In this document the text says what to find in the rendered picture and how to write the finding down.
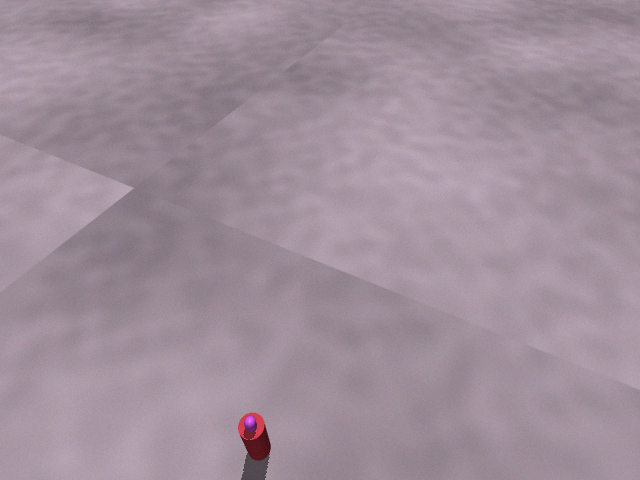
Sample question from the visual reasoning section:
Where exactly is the bottle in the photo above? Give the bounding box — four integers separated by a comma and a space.
238, 413, 271, 461

